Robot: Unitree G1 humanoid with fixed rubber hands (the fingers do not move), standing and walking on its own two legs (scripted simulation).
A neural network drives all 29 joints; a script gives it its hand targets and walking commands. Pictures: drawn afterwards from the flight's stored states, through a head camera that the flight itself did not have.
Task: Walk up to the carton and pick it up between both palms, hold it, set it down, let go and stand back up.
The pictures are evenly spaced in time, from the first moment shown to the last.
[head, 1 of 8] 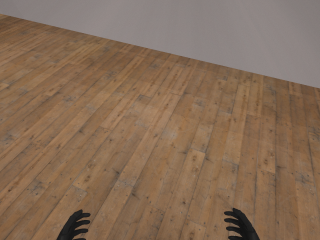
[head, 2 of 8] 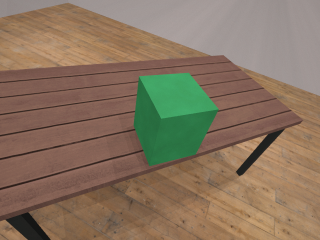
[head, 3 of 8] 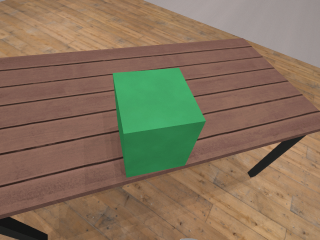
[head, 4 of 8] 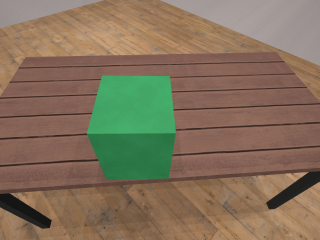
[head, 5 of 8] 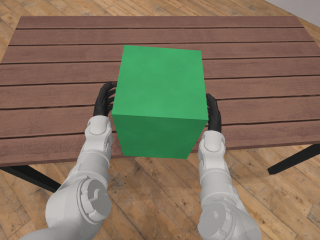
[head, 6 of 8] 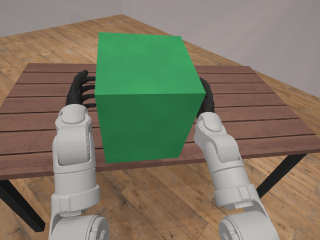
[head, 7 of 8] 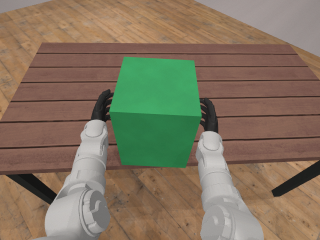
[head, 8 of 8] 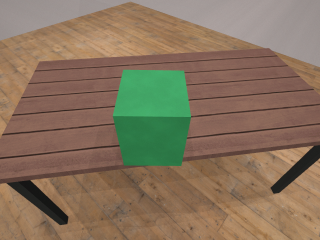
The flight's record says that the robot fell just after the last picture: no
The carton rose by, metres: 0.19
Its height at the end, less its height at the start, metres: +0.00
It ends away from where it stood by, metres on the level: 0.03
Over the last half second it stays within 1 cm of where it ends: yes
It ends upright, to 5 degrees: yes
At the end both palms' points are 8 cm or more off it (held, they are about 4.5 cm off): yes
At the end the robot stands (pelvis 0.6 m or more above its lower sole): yes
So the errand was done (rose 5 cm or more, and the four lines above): yes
